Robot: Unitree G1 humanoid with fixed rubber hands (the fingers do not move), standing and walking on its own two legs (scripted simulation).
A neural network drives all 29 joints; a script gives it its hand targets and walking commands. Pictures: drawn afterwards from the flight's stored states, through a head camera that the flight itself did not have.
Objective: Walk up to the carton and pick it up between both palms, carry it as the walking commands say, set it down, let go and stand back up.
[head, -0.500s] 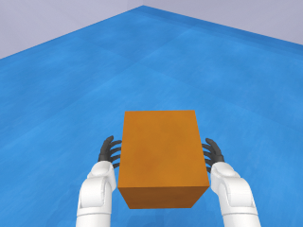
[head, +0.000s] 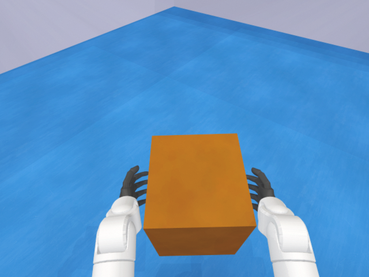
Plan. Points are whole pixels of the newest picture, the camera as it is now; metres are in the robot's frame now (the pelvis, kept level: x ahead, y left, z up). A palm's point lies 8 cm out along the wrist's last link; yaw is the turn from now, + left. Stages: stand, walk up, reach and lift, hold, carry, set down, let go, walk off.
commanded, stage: carry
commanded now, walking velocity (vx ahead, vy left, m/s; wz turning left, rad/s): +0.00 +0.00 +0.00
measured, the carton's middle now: (195, 198) +0.30 +0.00 -0.03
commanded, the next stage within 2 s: none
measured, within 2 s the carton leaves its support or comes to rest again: neither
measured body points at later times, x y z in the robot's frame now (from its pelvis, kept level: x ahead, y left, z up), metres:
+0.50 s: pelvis +0.00 +0.00 +0.00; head -0.01 +0.01 +0.45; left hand +0.28 +0.15 +0.04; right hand +0.27 -0.15 +0.04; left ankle +0.02 +0.08 -0.73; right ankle +0.05 -0.12 -0.73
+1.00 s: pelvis +0.00 +0.00 +0.00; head -0.01 +0.01 +0.45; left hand +0.27 +0.14 +0.08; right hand +0.26 -0.15 +0.08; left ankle +0.02 +0.08 -0.73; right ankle +0.05 -0.12 -0.73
